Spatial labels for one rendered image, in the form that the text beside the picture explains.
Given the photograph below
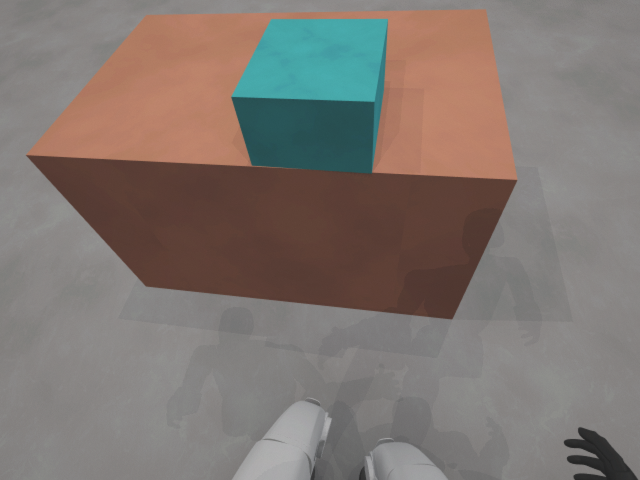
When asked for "robot thigh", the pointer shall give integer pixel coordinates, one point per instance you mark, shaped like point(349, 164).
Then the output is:
point(400, 461)
point(289, 448)

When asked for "robot right hand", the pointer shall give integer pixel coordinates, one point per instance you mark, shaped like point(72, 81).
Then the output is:
point(610, 463)

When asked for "robot right thigh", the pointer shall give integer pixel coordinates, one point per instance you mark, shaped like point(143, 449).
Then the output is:
point(400, 461)

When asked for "carton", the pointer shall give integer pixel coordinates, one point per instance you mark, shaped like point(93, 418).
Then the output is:
point(311, 94)

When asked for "robot left thigh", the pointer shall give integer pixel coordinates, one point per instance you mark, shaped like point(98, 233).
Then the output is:
point(289, 448)

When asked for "pedestal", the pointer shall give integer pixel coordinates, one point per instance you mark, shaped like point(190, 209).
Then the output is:
point(151, 154)

